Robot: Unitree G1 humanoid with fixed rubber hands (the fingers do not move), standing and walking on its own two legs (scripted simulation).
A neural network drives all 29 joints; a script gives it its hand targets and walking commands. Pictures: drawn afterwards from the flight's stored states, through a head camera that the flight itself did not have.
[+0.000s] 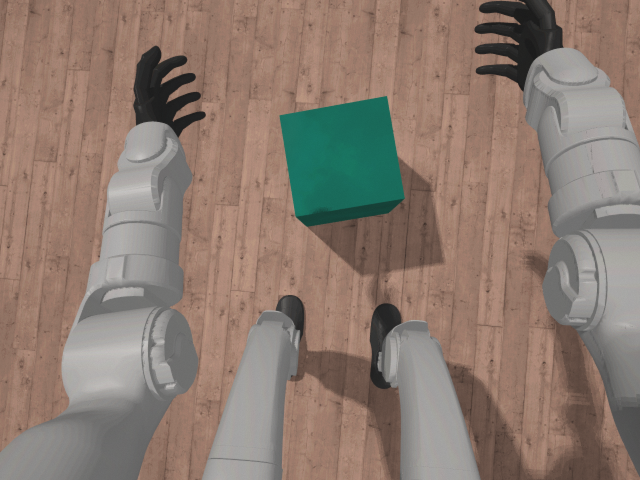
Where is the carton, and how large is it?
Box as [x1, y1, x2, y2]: [279, 96, 404, 226]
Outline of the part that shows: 386,96 279,115 295,215 306,226 386,213 404,198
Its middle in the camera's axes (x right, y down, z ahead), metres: +0.05 -0.16 +0.87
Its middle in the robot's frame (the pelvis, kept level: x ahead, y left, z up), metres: +0.54 +0.03 -0.53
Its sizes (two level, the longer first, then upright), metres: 0.210 0.200 0.250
